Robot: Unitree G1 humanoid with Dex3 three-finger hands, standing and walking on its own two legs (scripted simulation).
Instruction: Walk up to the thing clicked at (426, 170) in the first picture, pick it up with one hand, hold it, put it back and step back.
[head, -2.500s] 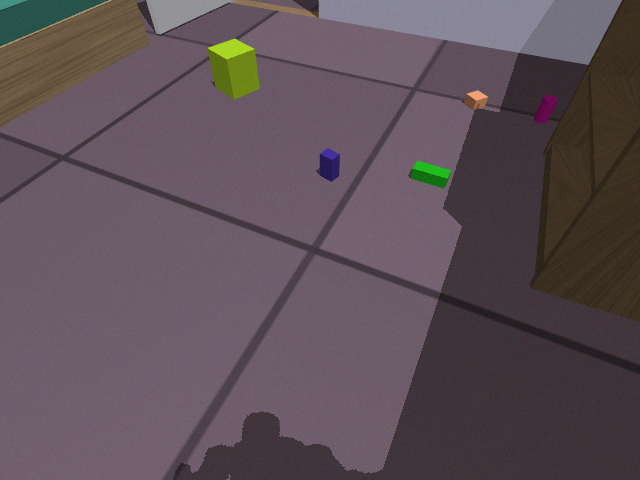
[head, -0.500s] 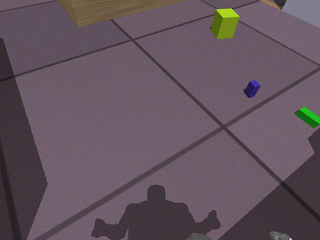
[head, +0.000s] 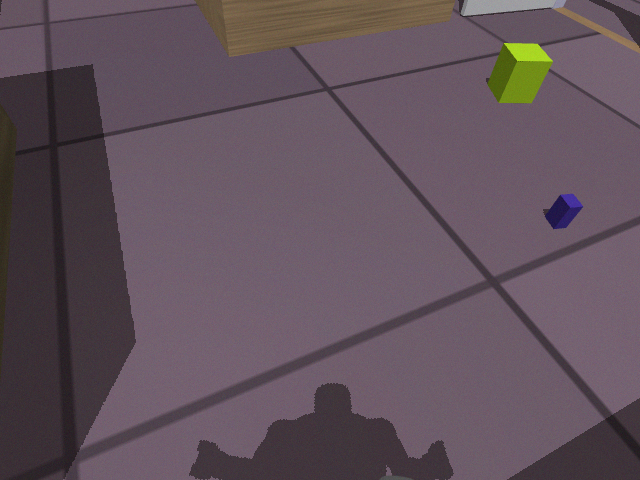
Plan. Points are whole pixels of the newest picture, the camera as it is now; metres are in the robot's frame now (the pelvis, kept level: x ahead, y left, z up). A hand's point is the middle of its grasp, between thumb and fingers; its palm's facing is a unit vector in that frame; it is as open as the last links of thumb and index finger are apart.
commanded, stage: walk up
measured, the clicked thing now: out of the picture +0.87 -1.40 -0.72
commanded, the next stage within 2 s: stand in 0.64 s
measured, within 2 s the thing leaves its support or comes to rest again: neither
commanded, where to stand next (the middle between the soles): +0.07 -0.02 m, yaw +0 degrees
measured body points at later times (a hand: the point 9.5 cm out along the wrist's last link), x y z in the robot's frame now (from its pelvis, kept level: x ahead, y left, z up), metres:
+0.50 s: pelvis +0.00 -0.01 +0.02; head +0.01 +0.00 +0.47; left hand +0.08 +0.30 -0.11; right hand +0.11 -0.30 -0.11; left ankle +0.02 +0.12 -0.72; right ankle +0.01 -0.15 -0.72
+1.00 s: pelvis +0.00 -0.02 +0.03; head +0.01 -0.02 +0.48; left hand +0.06 +0.28 -0.11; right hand +0.09 -0.32 -0.10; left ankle +0.02 +0.12 -0.72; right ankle +0.01 -0.15 -0.72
